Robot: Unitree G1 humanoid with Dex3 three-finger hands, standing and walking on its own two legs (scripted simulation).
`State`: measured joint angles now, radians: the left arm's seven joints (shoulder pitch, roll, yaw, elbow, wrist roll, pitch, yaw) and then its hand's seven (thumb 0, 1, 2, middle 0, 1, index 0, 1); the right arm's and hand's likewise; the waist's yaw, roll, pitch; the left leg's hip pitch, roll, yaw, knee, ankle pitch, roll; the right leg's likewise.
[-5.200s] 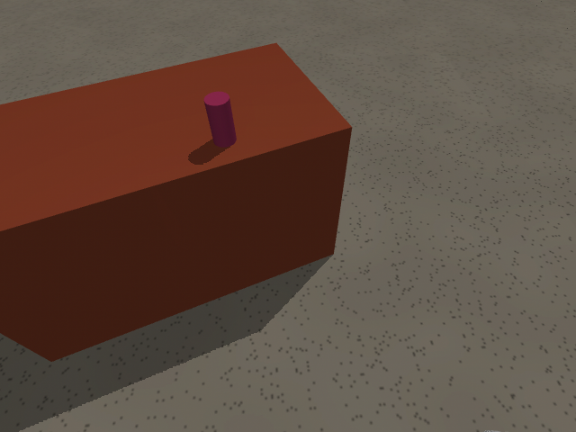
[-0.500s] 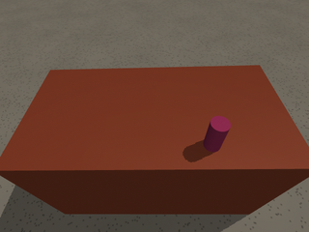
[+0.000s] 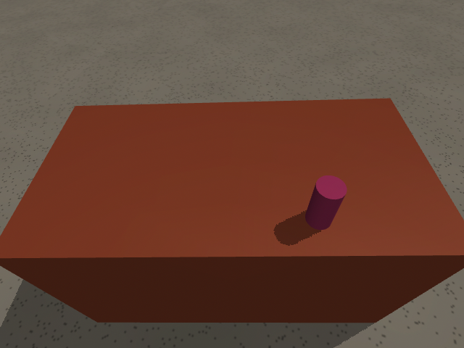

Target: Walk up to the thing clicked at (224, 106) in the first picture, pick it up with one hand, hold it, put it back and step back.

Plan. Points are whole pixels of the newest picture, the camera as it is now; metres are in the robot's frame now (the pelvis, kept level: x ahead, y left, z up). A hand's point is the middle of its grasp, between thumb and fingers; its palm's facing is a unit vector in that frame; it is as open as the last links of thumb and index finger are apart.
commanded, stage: stand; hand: right
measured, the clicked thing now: (324, 203) +0.41 -0.18 -0.07
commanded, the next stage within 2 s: rise first in 0.76 s
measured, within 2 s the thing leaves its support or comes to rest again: neither
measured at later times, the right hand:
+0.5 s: hand out of the picture +0.08 -0.25 -0.16, palm faces -0.04 +0.94 -0.34, open 7.3 cm
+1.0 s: hand out of the picture +0.13 -0.24 -0.15, palm faces +0.10 +0.94 -0.32, open 8.6 cm
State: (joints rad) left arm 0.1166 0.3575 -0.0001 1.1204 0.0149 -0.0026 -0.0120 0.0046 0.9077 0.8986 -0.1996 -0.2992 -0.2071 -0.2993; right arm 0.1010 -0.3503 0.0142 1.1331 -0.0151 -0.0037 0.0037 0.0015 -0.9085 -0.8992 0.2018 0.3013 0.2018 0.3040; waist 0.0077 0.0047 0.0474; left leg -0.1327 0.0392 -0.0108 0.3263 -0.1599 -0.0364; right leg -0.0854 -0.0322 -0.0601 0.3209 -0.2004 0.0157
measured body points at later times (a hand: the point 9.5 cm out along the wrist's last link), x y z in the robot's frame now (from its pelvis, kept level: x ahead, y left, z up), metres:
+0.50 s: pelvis +0.00 +0.00 +0.00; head +0.01 +0.00 +0.45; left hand +0.08 +0.31 -0.13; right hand +0.08 -0.30 -0.13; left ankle +0.01 +0.14 -0.75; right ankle -0.02 -0.13 -0.75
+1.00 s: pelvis -0.01 +0.00 -0.01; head +0.03 +0.00 +0.44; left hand +0.12 +0.29 -0.13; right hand +0.12 -0.29 -0.12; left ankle +0.01 +0.14 -0.75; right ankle -0.02 -0.13 -0.75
